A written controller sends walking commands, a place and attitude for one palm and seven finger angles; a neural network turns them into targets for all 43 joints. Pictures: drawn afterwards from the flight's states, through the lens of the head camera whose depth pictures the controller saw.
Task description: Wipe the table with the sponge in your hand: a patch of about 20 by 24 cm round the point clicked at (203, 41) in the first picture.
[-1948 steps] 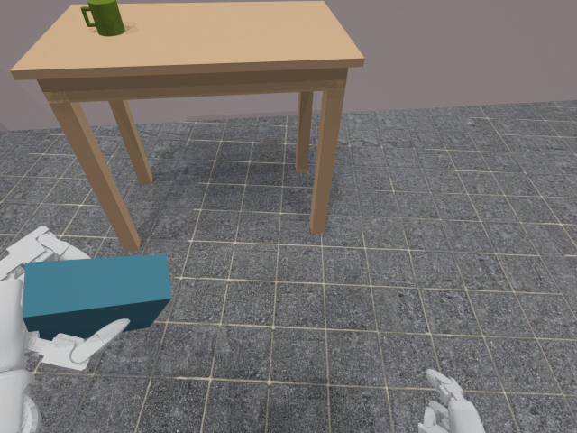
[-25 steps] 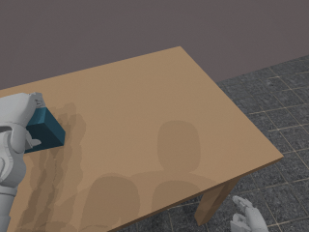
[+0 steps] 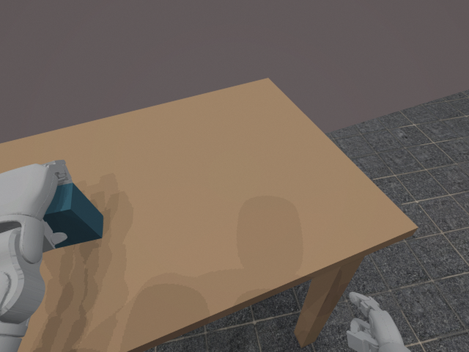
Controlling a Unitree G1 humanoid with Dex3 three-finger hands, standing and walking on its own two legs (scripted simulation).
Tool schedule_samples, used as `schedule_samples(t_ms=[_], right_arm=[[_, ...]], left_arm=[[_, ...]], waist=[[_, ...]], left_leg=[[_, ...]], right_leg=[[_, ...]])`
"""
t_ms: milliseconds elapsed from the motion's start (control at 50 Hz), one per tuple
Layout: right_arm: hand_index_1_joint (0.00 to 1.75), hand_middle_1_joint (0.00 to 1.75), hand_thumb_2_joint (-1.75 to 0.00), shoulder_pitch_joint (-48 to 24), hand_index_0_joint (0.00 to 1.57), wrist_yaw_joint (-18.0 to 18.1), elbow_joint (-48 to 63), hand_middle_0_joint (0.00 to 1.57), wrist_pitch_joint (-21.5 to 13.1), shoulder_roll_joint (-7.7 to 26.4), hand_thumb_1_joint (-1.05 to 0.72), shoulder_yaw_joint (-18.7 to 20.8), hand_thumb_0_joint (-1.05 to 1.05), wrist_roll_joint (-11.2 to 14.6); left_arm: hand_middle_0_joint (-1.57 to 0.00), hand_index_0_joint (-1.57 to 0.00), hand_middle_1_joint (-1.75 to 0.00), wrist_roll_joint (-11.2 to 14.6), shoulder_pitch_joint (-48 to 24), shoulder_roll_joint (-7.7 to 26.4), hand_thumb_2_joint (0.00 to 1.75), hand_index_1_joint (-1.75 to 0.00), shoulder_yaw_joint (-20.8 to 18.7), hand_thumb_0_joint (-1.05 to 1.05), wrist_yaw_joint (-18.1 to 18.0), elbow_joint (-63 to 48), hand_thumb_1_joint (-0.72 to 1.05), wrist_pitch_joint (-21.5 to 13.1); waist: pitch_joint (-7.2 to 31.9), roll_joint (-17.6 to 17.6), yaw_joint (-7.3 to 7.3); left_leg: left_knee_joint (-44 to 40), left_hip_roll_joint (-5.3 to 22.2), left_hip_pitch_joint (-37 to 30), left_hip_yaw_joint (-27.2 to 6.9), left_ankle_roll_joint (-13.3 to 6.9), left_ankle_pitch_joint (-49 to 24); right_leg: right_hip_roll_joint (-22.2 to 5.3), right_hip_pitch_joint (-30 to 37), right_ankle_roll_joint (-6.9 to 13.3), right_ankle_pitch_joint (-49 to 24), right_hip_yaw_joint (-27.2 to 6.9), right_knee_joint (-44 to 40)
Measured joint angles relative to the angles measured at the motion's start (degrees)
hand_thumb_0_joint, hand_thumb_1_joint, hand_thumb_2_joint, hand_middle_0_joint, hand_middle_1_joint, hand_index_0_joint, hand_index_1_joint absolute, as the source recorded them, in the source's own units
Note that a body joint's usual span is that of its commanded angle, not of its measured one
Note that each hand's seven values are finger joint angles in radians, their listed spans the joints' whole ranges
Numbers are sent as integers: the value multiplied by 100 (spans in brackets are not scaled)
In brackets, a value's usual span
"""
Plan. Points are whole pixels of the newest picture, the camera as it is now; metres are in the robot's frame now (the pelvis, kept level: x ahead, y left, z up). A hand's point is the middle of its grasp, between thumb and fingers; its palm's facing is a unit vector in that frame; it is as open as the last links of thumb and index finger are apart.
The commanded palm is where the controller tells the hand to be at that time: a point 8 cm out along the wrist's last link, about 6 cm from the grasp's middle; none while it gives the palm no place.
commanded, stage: wipe back along the first lane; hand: left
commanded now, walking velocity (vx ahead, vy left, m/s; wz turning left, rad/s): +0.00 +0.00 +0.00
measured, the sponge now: (54, 226) +0.26 +0.35 +0.09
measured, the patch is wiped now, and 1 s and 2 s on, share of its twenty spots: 0.95 0.95 0.95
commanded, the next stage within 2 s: lift the sponge slowly off the table in 0.92 s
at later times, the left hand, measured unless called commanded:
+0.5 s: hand (49, 230) +0.23 +0.31 +0.14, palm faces +0.09 -0.02 -1.00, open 9.2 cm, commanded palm +0.17 +0.30 +0.16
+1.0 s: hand (38, 265) +0.17 +0.29 +0.14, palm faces +0.15 -0.05 -0.99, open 9.2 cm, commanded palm +0.13 +0.28 +0.15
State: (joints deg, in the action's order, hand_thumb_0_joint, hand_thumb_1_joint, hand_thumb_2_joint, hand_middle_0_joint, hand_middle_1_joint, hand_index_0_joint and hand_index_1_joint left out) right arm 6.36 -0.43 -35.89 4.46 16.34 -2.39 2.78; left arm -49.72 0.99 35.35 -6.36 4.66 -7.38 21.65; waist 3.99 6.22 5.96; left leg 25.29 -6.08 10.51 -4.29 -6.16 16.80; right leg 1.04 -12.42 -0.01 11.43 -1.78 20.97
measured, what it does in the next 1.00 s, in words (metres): stands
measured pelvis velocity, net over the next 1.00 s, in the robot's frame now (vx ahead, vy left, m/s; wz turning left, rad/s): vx -0.01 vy -0.02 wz -0.03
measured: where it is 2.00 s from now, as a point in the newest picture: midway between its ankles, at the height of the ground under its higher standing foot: outside the picture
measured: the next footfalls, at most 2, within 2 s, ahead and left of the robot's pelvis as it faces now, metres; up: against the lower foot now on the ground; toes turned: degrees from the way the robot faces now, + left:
none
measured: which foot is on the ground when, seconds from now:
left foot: down 0.00-1.00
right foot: down 0.00-1.00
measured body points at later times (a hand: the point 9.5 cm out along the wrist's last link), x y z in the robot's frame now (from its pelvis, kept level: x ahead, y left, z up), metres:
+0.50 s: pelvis +0.00 -0.03 +0.00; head +0.00 -0.06 +0.45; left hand +0.22 +0.31 +0.19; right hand +0.22 -0.25 -0.09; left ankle -0.05 +0.05 -0.74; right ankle -0.01 -0.15 -0.74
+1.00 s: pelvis -0.01 -0.02 -0.01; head -0.03 -0.05 +0.44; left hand +0.16 +0.29 +0.19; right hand +0.22 -0.23 -0.08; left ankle -0.05 +0.05 -0.74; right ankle -0.01 -0.15 -0.74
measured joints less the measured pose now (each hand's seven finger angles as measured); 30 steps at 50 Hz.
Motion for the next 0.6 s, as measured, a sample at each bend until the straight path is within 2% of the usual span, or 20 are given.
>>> schedule_samples(t_ms=[140, 260, 360, 600], right_arm=[[30, 30, -90, -41, 20, 74, -38, 20, -16, -18, -91, -30, 1, 25], [30, 30, -90, -92, 20, 128, -36, 20, -35, -52, -91, -80, 1, 31], [30, 30, -90, -56, 20, 128, 8, 20, -61, -20, -91, -62, 1, 26], [30, 30, -90, -21, 20, 130, 66, 20, -48, 52, -91, 51, 1, 10]], left_arm=[[-72, -76, -143, -76, 8, -93, 109, -153, 115, 0, -82, 22, -41, 180], [-71, -76, -143, -29, 91, -7, 109, -153, 10, 0, -27, 82, -41, 206], [-71, -76, -143, 70, 434, 58, 109, -153, -155, 0, 3, -149, -41, 142], [-71, -76, -144, 380, 1514, 80, 109, -153, -525, 0, -120, -1096, -41, 27]], waist=[[-22, 4, 35], [-22, -24, 1], [12, -13, -31], [49, 22, 11]], left_leg=[[65, 27, 12, 3, 52, 3], [111, 87, 23, 25, 113, 38], [178, 143, 18, 30, 155, 113], [362, 228, 35, 60, 206, 282]], right_leg=[[26, -42, -12, 22, 6, 122], [86, -85, -7, 46, -10, 206], [146, -86, 28, 100, -11, 268], [242, -117, 81, 233, -28, 439]])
